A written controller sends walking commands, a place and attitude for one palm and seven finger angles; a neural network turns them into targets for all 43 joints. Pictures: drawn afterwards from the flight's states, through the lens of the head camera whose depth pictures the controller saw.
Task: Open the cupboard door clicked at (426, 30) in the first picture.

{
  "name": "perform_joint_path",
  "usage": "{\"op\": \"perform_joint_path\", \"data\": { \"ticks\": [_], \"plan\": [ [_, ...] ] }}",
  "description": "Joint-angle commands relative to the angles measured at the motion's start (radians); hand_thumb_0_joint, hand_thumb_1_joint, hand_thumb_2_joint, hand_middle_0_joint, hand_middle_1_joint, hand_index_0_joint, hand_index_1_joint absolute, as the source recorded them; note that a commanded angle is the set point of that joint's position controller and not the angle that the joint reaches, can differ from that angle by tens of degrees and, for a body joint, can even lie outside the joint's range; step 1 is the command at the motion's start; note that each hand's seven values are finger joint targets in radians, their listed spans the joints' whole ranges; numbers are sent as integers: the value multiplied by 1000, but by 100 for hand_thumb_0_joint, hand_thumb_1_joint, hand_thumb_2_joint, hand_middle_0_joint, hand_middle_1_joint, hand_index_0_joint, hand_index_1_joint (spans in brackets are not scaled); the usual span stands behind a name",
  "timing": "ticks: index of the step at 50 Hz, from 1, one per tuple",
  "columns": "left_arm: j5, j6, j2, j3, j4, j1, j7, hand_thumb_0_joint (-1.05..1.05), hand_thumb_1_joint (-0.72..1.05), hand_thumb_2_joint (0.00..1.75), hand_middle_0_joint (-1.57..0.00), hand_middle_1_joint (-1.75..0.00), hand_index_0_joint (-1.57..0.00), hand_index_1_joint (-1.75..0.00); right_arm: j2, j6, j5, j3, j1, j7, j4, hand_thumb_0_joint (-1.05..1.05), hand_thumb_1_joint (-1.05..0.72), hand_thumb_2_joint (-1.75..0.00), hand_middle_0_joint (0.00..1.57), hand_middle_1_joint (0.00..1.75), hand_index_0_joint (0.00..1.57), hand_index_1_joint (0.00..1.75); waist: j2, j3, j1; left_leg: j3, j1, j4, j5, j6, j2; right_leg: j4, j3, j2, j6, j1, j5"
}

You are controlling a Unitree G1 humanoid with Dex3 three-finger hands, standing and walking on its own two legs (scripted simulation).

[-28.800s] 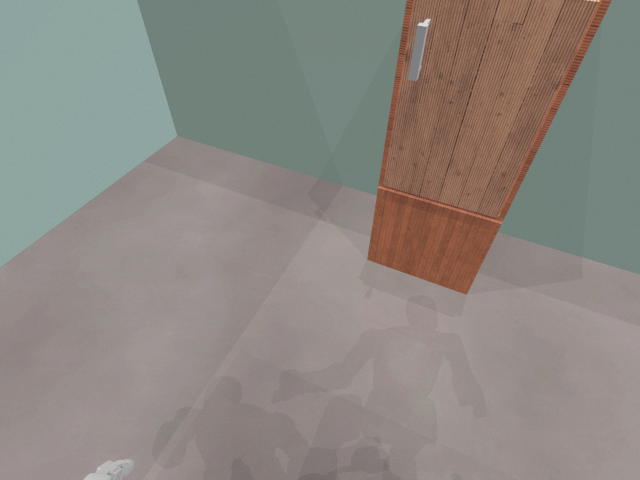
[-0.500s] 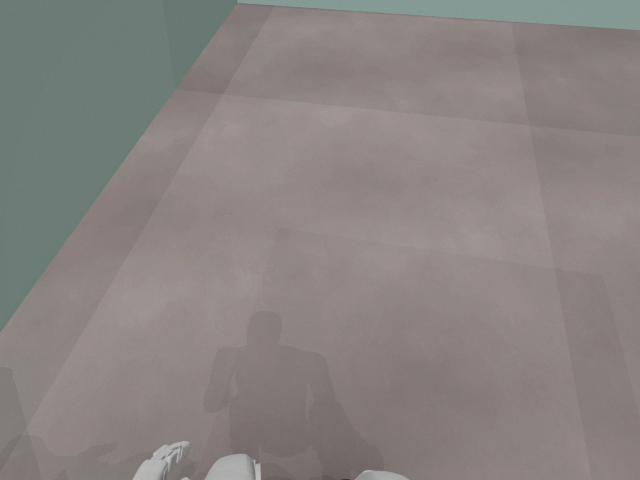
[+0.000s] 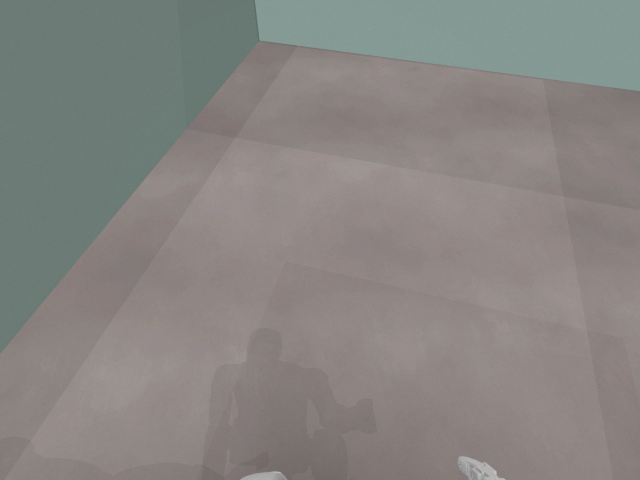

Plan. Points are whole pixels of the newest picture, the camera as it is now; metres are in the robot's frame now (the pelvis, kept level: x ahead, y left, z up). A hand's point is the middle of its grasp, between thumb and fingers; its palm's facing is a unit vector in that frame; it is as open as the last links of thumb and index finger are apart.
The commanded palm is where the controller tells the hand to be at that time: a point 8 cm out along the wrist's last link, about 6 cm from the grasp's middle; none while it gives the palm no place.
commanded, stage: walk to a spot facing it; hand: left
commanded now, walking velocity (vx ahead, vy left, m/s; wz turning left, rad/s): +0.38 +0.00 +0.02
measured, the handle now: out of the picture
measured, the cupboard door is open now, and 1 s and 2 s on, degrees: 49 49 49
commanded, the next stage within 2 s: turn to face it in 0.16 s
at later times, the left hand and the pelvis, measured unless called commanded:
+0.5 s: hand (265, 318) +0.38 +0.14 -0.15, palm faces +0.06 -0.97 -0.22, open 7.3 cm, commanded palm none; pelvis +0.26 -0.06 +0.01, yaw +6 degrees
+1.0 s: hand (219, 337) +0.35 +0.21 -0.15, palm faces +0.41 -0.88 -0.23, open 7.3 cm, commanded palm none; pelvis +0.34 -0.02 +0.02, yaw +23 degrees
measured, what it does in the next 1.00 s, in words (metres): walks ahead, turning left: right foot, then left foot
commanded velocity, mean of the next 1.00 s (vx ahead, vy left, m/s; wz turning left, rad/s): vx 0.06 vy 0.00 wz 0.46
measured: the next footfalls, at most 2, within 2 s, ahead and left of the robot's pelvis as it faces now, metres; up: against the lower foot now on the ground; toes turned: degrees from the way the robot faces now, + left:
right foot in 0.38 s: +0.38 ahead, -0.16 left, +0.00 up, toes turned -5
left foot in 0.78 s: +0.37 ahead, +0.08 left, +0.00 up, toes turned +26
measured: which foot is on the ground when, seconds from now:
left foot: down 0.00-0.40, up 0.42-0.76, down 0.78-1.00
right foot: down 0.00-0.00, up 0.02-0.36, down 0.38-0.78, up 0.80-1.00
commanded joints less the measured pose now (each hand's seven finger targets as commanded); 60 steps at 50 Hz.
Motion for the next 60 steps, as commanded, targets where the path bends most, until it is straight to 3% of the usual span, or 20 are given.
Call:
{"op": "perform_joint_path", "data": {
  "ticks": [1,3,5,9,15,18,19,20,21,24,27,35,37,38,39,40,46,49,56,60],
  "plan": [
    [-2,-28,151,37,-164,-161,5,0,90,90,-20,-30,-20,-30,-230,-1,5,-60,389,-28,60,0,-90,-90,20,30,20,30,33,-101,-152,-673,485,-308,82,257,486,921,141,-117,13,-699,-54],
    [25,-7,107,41,-177,-199,-18,0,90,90,-20,-30,-20,-30,-110,-29,0,-27,293,-35,41,0,-90,-90,20,30,20,30,12,100,-74,-494,218,-393,9,132,375,815,136,-177,37,-730,77],
    [33,18,63,33,-168,-165,-31,0,90,90,-20,-30,-20,-30,-65,-50,0,-13,301,-36,64,0,-90,-90,20,30,20,30,29,86,-28,-294,170,-395,165,68,297,707,116,-196,58,-679,133],
    [24,39,53,29,-189,-208,-43,0,90,90,-20,-30,-20,-30,-94,-54,9,-7,313,-26,73,0,-90,-90,20,30,20,30,82,84,0,-113,78,-419,323,36,203,352,29,-214,78,-550,258],
    [12,29,124,34,-236,-387,-41,0,90,90,-20,-30,-20,-30,-111,-29,4,-2,433,-33,126,0,-90,-90,20,30,20,30,97,110,-53,-139,180,-331,546,14,223,52,-33,-155,50,-444,361],
    [15,9,194,49,-202,-215,-27,0,90,90,-20,-30,-20,-30,-144,-21,11,-7,416,-33,117,0,-90,-90,20,30,20,30,64,-47,39,-152,201,-39,694,-33,192,-74,-42,-125,34,-143,445],
    [20,-3,279,73,-174,-96,-14,0,90,90,-20,-30,-20,-30,-126,-21,23,-11,414,-27,102,0,-90,-90,20,30,20,30,-62,-171,87,-109,27,199,448,-74,127,-36,100,-287,-15,128,779],
    [18,-7,376,98,-164,-13,-8,0,90,90,-20,-30,-20,-30,-92,-16,35,-15,488,-27,82,0,-90,-90,20,30,20,30,-301,-334,85,-68,-119,544,-370,-125,-24,-91,385,-600,-142,314,1156],
    [6,0,374,88,-180,-30,-2,0,90,90,-20,-30,-20,-30,-102,-4,35,-14,467,-34,76,0,-90,-90,20,30,20,30,-268,-357,77,-158,-108,709,-450,-124,28,-157,388,-647,-177,231,1122],
    [5,23,265,65,-242,-239,16,0,90,90,-20,-30,-20,-30,-61,32,27,-15,296,-21,32,0,-90,-90,20,30,20,30,-159,-163,13,-174,-184,758,-307,-145,124,-215,159,-540,-110,-72,858],
    [15,25,232,57,-284,-353,16,0,90,90,-20,-30,-20,-30,-18,69,15,-11,324,-3,31,0,-90,-90,20,30,20,30,-155,-106,-63,-125,-90,573,-238,-160,131,-277,-13,-486,-46,-270,684],
    [28,46,261,88,-313,-387,6,0,90,90,-20,-30,-20,-30,-61,78,6,-33,185,24,-80,0,-90,-90,20,30,20,30,-169,-49,-65,-33,15,176,-139,-157,99,-191,-117,-487,-13,-327,416],
    [18,58,266,92,-329,-397,0,0,90,90,-20,-30,-20,-30,-129,70,0,-47,247,25,-81,0,-90,-90,20,30,20,30,-26,-85,-113,-32,184,-19,15,-152,78,-14,-165,-450,33,-372,318],
    [10,67,227,86,-354,-386,-7,0,90,90,-20,-30,-20,-30,-233,57,-8,-71,308,20,-81,0,-90,-90,20,30,20,30,258,-135,-139,-309,274,-164,243,-62,242,230,-190,-330,105,-494,47],
    [5,75,184,68,-402,-428,-8,0,90,90,-20,-30,-20,-30,-334,53,-10,-90,333,5,-91,0,-90,-90,20,30,20,30,459,-145,-160,-632,308,-257,564,87,459,486,-101,-191,159,-679,-348],
    [16,82,221,62,-424,-478,-7,0,90,90,-20,-30,-20,-30,-337,57,-5,-87,331,-3,-87,0,-90,-90,20,30,20,30,280,-153,-156,-591,300,-245,486,123,480,590,34,-208,134,-684,-264],
    [17,91,220,74,-345,-381,-14,0,90,90,-20,-30,-20,-30,-258,33,2,-65,150,-24,-151,0,-90,-90,20,30,20,30,135,-168,-46,-321,272,-209,490,16,262,616,86,-191,166,-661,56],
    [12,95,223,71,-352,-393,-10,0,90,90,-20,-30,-20,-30,-265,37,3,-69,174,-21,-139,0,-90,-90,20,30,20,30,89,-166,-55,-364,305,-221,469,37,267,516,89,-178,172,-644,47],
    [3,91,218,62,-380,-420,-6,0,90,90,-20,-30,-20,-30,-276,64,-5,-87,150,-10,-132,0,-90,-90,20,30,20,30,156,-127,-66,-441,215,-214,342,41,235,152,54,-118,150,-460,-21],
    [1,69,269,75,-349,-283,4,0,90,90,-20,-30,-20,-30,-248,74,12,-88,83,-5,-149,0,-90,-90,20,30,20,30,83,-143,4,-433,5,-103,172,-40,142,-225,71,-137,121,-123,212]
  ]
}}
